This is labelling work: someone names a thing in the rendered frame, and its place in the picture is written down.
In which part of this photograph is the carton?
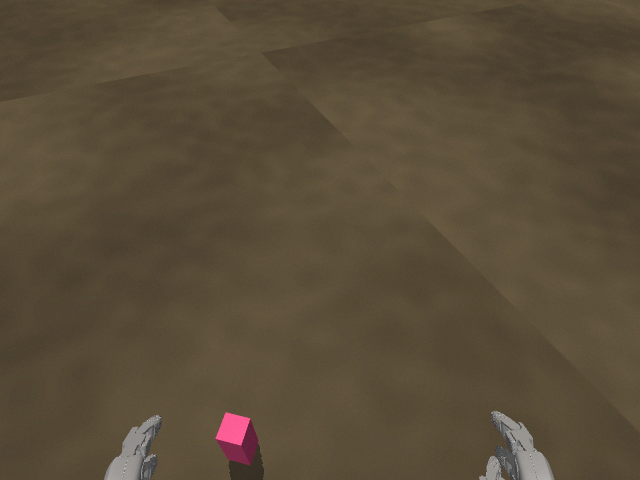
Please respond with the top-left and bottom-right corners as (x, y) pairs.
(215, 412), (258, 466)

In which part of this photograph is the left robot hand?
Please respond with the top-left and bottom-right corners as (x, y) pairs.
(104, 415), (162, 480)

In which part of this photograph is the right robot hand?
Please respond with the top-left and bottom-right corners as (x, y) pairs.
(479, 411), (555, 480)

